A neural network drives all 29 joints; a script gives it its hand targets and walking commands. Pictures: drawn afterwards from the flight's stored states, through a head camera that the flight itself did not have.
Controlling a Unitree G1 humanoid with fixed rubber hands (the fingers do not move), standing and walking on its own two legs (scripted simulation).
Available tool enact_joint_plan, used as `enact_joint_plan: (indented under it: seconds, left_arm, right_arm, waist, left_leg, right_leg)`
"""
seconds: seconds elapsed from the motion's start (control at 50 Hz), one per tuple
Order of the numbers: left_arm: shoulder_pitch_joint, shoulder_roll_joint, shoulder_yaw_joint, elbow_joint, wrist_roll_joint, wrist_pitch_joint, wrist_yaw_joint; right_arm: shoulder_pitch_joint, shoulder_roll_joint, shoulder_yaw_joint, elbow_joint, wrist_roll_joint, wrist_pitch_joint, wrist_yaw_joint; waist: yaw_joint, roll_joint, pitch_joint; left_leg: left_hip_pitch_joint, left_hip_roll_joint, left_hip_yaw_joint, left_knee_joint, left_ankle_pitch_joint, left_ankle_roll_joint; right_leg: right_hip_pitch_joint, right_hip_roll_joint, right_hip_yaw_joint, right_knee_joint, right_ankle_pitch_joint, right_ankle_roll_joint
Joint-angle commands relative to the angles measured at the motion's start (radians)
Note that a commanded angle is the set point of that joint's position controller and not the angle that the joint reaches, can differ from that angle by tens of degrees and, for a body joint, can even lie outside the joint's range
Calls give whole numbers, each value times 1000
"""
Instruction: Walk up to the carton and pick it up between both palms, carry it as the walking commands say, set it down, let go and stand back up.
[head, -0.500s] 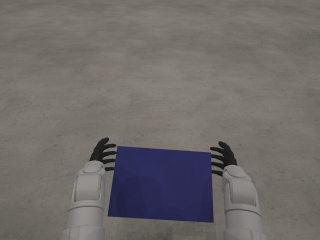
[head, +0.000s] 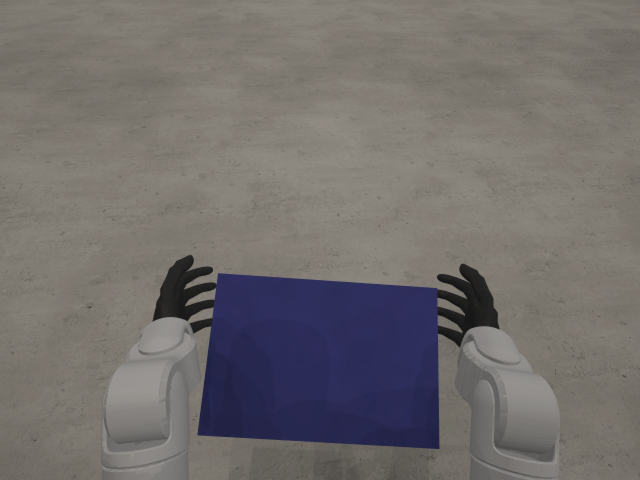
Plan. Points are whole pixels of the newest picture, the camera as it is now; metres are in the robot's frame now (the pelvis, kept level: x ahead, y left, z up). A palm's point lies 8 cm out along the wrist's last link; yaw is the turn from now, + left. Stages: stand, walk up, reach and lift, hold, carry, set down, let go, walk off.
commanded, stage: carry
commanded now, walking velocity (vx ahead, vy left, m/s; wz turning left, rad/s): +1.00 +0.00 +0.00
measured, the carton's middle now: (320, 353) +0.27 +0.00 +0.00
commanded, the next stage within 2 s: none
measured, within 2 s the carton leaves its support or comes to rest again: neither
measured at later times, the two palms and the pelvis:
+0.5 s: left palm (220, 142) +0.63 +0.17 +0.07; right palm (402, 151) +0.63 -0.15 +0.07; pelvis +0.39 +0.01 -0.03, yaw +0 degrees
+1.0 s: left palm (231, 44) +1.03 +0.21 +0.08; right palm (364, 46) +1.05 -0.12 +0.08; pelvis +0.80 +0.03 -0.03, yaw +3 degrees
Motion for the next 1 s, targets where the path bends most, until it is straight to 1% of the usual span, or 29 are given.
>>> enact_joint_plan:
  seconds: [0.0, 0.02, 0.04, 0.06, 0.08, 0.1, 0.12, 0.16, 0.2, 0.26, 0.34, 0.38, 0.42, 0.46, 0.48, 0.5, 0.52, 0.54, 0.56, 0.6, 0.62, 0.64, 0.7, 0.8, 0.88, 0.92, 0.94, 0.96, 0.98]
  left_arm:
    - [-424, -868, -733, -139, -389, 42, -225]
    - [-408, -856, -720, -150, -387, 57, -214]
    - [-402, -844, -702, -156, -380, 71, -205]
    - [-359, -825, -677, -139, -368, 85, -195]
    - [-340, -801, -654, -130, -354, 94, -185]
    - [-327, -811, -637, -103, -350, 101, -183]
    - [-381, -840, -654, -121, -365, 98, -184]
    - [-434, -884, -669, -130, -383, 98, -196]
    - [-491, -911, -697, -157, -422, 97, -217]
    - [-476, -886, -703, -138, -447, 99, -236]
    - [-432, -833, -678, -118, -439, 105, -241]
    - [-426, -818, -667, -118, -432, 106, -243]
    - [-429, -809, -665, -129, -425, 106, -243]
    - [-435, -801, -672, -160, -421, 106, -241]
    - [-425, -799, -670, -172, -407, 108, -240]
    - [-425, -793, -668, -180, -395, 111, -239]
    - [-410, -794, -657, -176, -383, 116, -240]
    - [-378, -824, -664, -182, -382, 114, -240]
    - [-385, -852, -668, -147, -372, 107, -236]
    - [-402, -948, -693, -130, -393, 88, -246]
    - [-384, -972, -698, -123, -393, 78, -249]
    - [-381, -992, -713, -132, -395, 65, -249]
    - [-384, -1000, -738, -141, -379, 45, -242]
    - [-378, -948, -739, -145, -373, 65, -230]
    - [-411, -911, -742, -161, -388, 91, -232]
    - [-406, -892, -727, -156, -384, 106, -233]
    - [-397, -886, -716, -146, -381, 113, -233]
    - [-388, -879, -706, -140, -379, 119, -234]
    - [-381, -863, -693, -130, -380, 126, -238]
  right_arm:
    - [-423, 860, 715, -148, 408, 57, 246]
    - [-422, 847, 712, -163, 411, 74, 237]
    - [-407, 829, 709, -173, 413, 89, 231]
    - [-418, 801, 703, -184, 412, 105, 227]
    - [-443, 770, 696, -199, 411, 122, 223]
    - [-444, 773, 708, -209, 408, 134, 227]
    - [-438, 809, 702, -179, 406, 136, 233]
    - [-431, 855, 673, -130, 394, 133, 238]
    - [-424, 893, 656, -122, 375, 111, 228]
    - [-385, 888, 641, -96, 336, 99, 204]
    - [-368, 872, 655, -103, 322, 104, 191]
    - [-365, 880, 672, -116, 325, 109, 190]
    - [-370, 890, 684, -129, 337, 112, 192]
    - [-392, 898, 695, -151, 360, 111, 198]
    - [-395, 893, 700, -159, 375, 111, 202]
    - [-414, 888, 708, -169, 391, 110, 207]
    - [-454, 878, 714, -166, 402, 118, 212]
    - [-434, 886, 707, -130, 406, 119, 224]
    - [-435, 901, 704, -118, 405, 118, 233]
    - [-446, 959, 704, -126, 404, 94, 249]
    - [-435, 972, 707, -135, 399, 86, 257]
    - [-416, 980, 703, -132, 398, 76, 265]
    - [-379, 947, 692, -117, 394, 62, 285]
    - [-342, 860, 657, -117, 374, 77, 288]
    - [-339, 815, 631, -138, 352, 96, 270]
    - [-355, 802, 635, -156, 350, 109, 263]
    - [-358, 796, 640, -163, 349, 116, 260]
    - [-366, 789, 640, -166, 350, 121, 256]
    - [-366, 781, 640, -156, 348, 128, 252]
  waist:
    - [4, 160, -107]
    - [20, 158, -139]
    - [33, 117, -186]
    - [68, 35, -250]
    - [98, -170, -259]
    - [75, -307, -226]
    - [66, -191, -228]
    - [56, -52, -182]
    - [48, -64, -127]
    - [51, -105, -34]
    - [56, -161, 67]
    - [49, -200, 68]
    - [40, -235, 18]
    - [27, -267, -76]
    - [11, -271, -172]
    - [-22, -203, -258]
    - [-15, 17, -277]
    - [22, 255, -298]
    - [30, 156, -304]
    - [32, 27, -268]
    - [33, 10, -261]
    - [34, 45, -262]
    - [28, 133, -198]
    - [24, 143, -78]
    - [13, 147, -36]
    - [19, 140, -70]
    - [31, 110, -106]
    - [46, 77, -140]
    - [56, -13, -196]
  left_leg:
    - [148, 205, -153, -54, 193, 141]
    - [75, 186, -95, 27, 316, 117]
    - [-30, 146, -25, 181, 394, 82]
    - [-237, 97, 37, 433, 422, 38]
    - [-538, 12, 65, 758, 236, 0]
    - [-806, -79, -53, 975, -98, 21]
    - [-835, 24, -142, 1082, -58, 33]
    - [-783, 89, -167, 1039, 49, 26]
    - [-723, 97, -133, 925, 100, 10]
    - [-711, 69, -54, 717, 152, 6]
    - [-604, 19, 69, 408, 272, 10]
    - [-531, 3, 102, 309, 334, 33]
    - [-427, -39, 147, 254, 346, 59]
    - [-270, -85, 195, 248, 282, 72]
    - [-80, -119, 217, 266, 180, 82]
    - [213, -97, 165, 259, 68, 86]
    - [340, 144, -247, 128, -373, 139]
    - [443, 387, -786, -71, -369, 252]
    - [405, 366, -688, -42, -85, 238]
    - [288, 309, -407, 39, 405, 185]
    - [232, 265, -288, 37, 503, 154]
    - [232, 247, -213, 35, 602, 127]
    - [198, 221, -95, -21, 676, 116]
    - [154, 118, 90, -68, 805, 80]
    - [131, 128, 110, -33, 792, 57]
    - [127, 121, 118, 102, 836, 35]
    - [109, 96, 136, 243, 842, 11]
    - [73, 68, 134, 400, 777, -16]
    - [-66, 27, 108, 584, 514, -42]
  right_leg:
    - [-2, 37, -75, -111, 50, -8]
    - [151, 65, -107, -146, 59, -15]
    - [365, 86, -129, -190, 67, -27]
    - [659, 21, -25, -190, 33, -66]
    - [834, -230, 403, -337, -302, -150]
    - [875, -414, 764, -424, -309, -241]
    - [825, -421, 670, -389, -192, -250]
    - [685, -349, 475, -408, -114, -191]
    - [610, -292, 331, -442, -68, -154]
    - [579, -262, 219, -510, 17, -151]
    - [552, -171, 48, -570, 201, -129]
    - [587, -170, -4, -571, 417, -115]
    - [653, -179, -50, -487, 815, -101]
    - [705, -186, -70, -298, 1091, -84]
    - [669, -176, -86, -87, 1122, -76]
    - [477, -142, -98, 208, 941, -45]
    - [172, -52, -77, 511, 548, -8]
    - [-119, 99, 52, 730, -121, 13]
    - [-175, 18, 183, 838, -83, -9]
    - [-167, -53, 165, 790, -49, -22]
    - [-132, -70, 149, 711, -23, -19]
    - [-114, -72, 126, 642, -10, -12]
    - [-143, -54, 65, 476, 66, 1]
    - [-84, 24, -48, 101, 270, 28]
    - [35, 52, -74, -55, 394, 10]
    - [158, 84, -102, -102, 390, 8]
    - [271, 111, -121, -159, 413, 6]
    - [384, 80, -112, -205, 479, 7]
    - [561, -79, 37, -169, 826, -4]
